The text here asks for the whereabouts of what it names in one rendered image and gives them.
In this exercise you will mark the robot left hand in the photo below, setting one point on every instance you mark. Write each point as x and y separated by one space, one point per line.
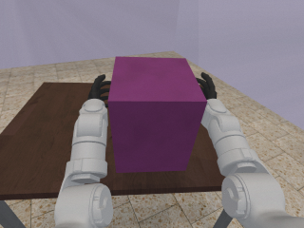
96 91

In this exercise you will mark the robot right hand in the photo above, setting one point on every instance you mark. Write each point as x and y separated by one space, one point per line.
208 89

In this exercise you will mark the robot right forearm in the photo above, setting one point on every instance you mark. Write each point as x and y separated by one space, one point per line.
233 151

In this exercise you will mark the robot left forearm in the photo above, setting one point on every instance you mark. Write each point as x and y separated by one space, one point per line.
87 161

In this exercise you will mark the carton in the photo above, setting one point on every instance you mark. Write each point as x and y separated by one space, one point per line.
155 109

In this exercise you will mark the right robot upper arm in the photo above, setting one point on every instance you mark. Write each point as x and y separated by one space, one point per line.
256 201

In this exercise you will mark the table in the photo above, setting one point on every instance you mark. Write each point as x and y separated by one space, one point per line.
36 146

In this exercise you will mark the left robot upper arm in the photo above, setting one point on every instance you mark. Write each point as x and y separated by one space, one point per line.
84 206

